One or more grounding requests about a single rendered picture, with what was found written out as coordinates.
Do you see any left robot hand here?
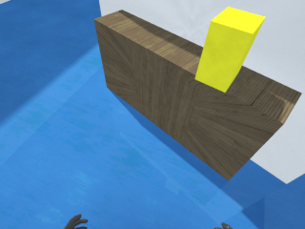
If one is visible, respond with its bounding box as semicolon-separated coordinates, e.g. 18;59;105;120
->
64;214;88;229

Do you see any pedestal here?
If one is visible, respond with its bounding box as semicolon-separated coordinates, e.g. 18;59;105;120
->
93;10;302;181

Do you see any carton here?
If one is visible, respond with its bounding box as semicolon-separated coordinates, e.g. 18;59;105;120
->
195;7;266;93

